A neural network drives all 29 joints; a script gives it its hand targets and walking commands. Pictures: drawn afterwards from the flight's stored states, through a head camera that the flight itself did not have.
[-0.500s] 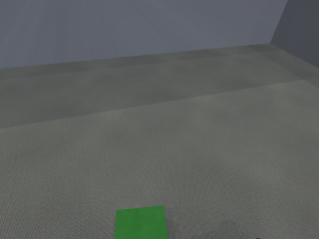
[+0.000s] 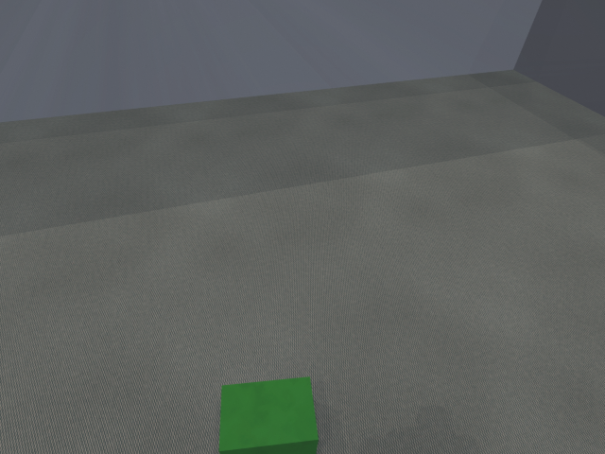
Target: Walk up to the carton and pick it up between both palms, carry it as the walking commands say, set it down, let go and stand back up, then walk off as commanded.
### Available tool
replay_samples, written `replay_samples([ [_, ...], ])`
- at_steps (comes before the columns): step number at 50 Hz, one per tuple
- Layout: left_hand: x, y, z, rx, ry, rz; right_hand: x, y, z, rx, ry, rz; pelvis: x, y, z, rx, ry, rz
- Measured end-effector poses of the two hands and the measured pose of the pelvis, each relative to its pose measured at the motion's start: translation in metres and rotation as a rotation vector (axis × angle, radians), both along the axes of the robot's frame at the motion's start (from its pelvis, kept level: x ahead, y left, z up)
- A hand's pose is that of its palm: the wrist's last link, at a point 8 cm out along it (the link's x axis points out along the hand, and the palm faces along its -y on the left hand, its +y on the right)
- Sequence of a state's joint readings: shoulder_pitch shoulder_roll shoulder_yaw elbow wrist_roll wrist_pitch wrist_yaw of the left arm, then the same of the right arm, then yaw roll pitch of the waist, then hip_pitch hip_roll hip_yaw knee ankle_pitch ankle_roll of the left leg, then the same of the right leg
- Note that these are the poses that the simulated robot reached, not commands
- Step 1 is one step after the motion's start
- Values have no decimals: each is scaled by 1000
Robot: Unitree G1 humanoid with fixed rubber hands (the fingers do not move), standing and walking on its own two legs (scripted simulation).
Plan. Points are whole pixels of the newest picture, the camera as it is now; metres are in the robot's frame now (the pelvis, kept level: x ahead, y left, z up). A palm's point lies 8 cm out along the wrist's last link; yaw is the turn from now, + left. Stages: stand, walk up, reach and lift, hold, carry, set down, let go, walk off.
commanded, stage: stand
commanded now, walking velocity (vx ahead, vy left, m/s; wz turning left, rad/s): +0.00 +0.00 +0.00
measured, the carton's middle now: (268, 421) +0.43 +0.07 -0.70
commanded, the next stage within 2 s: walk off in 0.56 s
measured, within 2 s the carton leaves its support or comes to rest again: neither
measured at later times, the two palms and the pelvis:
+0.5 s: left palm out of the picture +0.07 +0.31 -0.11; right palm out of the picture +0.07 -0.30 -0.11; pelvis +0.00 +0.00 +0.00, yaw +0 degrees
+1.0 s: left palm out of the picture +0.06 +0.27 -0.13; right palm out of the picture +0.04 -0.28 -0.14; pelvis +0.03 +0.00 -0.01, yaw -3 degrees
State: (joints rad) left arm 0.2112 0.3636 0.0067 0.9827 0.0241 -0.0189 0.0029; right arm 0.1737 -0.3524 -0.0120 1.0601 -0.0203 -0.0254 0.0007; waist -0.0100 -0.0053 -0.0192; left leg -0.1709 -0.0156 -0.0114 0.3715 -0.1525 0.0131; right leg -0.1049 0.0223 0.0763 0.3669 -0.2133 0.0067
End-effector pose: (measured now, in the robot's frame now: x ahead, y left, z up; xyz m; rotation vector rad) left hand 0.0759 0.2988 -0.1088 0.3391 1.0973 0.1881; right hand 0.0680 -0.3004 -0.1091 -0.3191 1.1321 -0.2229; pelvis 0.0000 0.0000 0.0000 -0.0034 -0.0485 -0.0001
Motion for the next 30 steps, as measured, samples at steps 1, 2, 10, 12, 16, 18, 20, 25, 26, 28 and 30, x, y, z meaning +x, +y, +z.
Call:
replay_samples([
  [1, -1, 0, 0, 0, 3, 1, 0, 0, 0, 1, 2, 1, 0, 0, 0, 0, 0, 1],
  [2, -2, 0, 0, 1, 6, 2, -1, 1, -1, 2, 3, 1, -1, 0, 0, 0, 0, 1],
  [10, -4, 2, 1, 7, 9, 11, -2, 1, -2, 9, 7, 1, -3, 0, 1, -1, -5, 3],
  [12, -4, 4, 1, 8, 10, 14, -2, 1, -2, 8, 9, 3, -4, 1, 1, -2, -5, 3],
  [16, -5, 6, 1, 10, 18, 18, -1, 1, -1, 5, 13, 4, -5, 1, 1, -1, -6, 4],
  [18, -6, 7, 1, 10, 21, 20, -1, 1, -1, 3, 13, 5, -5, 2, 1, -1, -5, 4],
  [20, -6, 8, 1, 10, 25, 22, -1, 1, -1, 0, 14, 5, -5, 2, 1, -1, -5, 4],
  [25, -8, 9, 0, 11, 40, 24, -2, 0, -1, -5, 23, 4, -5, 3, 1, -1, -2, 3],
  [26, -8, 9, 0, 12, 43, 23, -2, 0, -1, -5, 25, 4, -5, 3, 1, 0, -2, 3],
  [28, -8, 9, 0, 11, 47, 25, -2, 0, 0, -6, 25, 2, -5, 3, 2, 0, -3, 4],
  [30, -7, 9, -1, 9, 46, 27, -2, -1, 0, -7, 27, 1, -4, 3, 2, 0, -4, 4],
])
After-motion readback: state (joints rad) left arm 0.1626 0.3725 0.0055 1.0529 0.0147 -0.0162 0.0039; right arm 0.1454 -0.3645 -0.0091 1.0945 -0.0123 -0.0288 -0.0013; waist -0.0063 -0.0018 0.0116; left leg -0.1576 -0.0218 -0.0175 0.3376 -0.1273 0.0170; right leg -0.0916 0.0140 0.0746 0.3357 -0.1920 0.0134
